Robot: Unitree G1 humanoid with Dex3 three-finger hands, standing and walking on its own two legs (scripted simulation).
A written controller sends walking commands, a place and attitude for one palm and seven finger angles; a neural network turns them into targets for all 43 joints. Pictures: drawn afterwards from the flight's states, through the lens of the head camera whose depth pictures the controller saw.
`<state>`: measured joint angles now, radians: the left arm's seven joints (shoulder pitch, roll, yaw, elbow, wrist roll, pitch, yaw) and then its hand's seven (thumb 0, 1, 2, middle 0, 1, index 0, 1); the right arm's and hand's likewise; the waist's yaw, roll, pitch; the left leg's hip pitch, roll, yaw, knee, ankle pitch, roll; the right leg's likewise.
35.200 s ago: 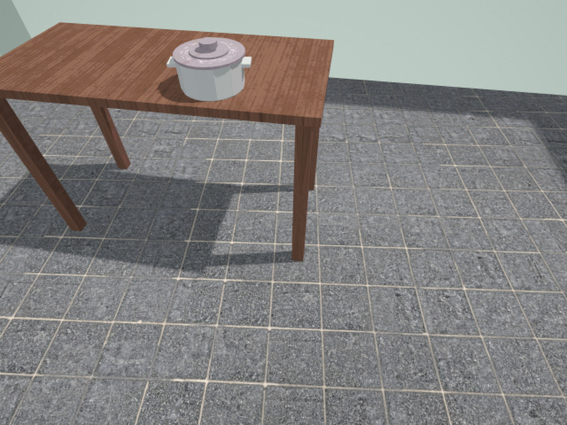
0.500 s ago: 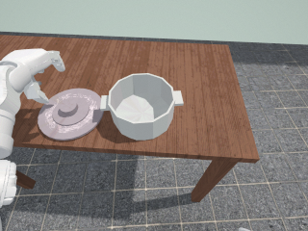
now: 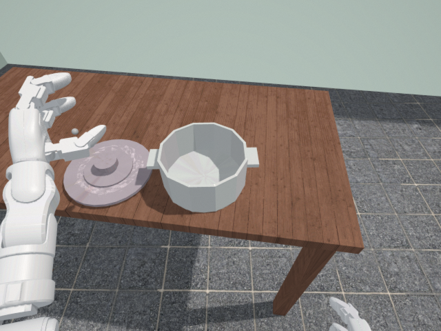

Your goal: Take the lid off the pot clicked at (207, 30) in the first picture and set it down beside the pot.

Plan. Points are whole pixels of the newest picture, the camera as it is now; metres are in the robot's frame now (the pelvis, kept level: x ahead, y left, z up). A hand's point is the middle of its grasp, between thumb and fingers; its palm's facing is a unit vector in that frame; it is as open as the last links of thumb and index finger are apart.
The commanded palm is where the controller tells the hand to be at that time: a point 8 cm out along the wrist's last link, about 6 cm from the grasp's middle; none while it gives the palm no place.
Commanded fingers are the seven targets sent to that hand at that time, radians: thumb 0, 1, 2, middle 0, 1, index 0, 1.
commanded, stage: draw the hand back to the body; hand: left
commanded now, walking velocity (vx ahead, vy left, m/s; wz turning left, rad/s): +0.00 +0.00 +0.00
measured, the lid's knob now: (106, 162) +0.47 +0.30 +0.00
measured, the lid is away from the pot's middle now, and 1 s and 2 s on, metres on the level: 0.24 0.24 0.24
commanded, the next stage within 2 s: step back with the hand held close in 1.36 s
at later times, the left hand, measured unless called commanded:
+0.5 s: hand (60, 185) +0.26 +0.23 +0.19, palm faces +0.44 -0.86 -0.25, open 8.1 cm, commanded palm +0.21 +0.27 +0.19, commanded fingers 0.00 0.90 0.90 -0.20 -0.30 -0.20 -0.30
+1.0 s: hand (24, 251) +0.18 +0.24 +0.18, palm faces +0.43 -0.85 -0.31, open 7.4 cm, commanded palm +0.12 +0.28 +0.18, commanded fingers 0.00 0.90 0.90 -0.20 -0.30 -0.20 -0.30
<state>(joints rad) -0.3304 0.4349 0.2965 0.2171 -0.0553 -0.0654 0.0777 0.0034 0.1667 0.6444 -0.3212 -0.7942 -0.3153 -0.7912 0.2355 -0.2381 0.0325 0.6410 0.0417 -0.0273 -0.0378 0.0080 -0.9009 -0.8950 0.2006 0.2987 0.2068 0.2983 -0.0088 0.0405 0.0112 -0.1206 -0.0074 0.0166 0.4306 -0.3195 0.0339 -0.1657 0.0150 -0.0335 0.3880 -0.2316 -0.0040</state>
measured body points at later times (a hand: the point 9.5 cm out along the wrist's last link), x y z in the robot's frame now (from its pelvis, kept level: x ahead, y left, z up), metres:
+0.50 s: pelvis -0.03 -0.03 +0.00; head -0.04 -0.05 +0.45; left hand +0.24 +0.28 +0.20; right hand +0.16 -0.26 -0.09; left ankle -0.06 +0.09 -0.74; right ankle -0.02 -0.12 -0.74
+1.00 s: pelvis -0.04 -0.01 +0.00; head -0.06 -0.03 +0.45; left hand +0.15 +0.28 +0.19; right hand +0.15 -0.23 -0.08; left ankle -0.06 +0.09 -0.74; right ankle -0.02 -0.12 -0.74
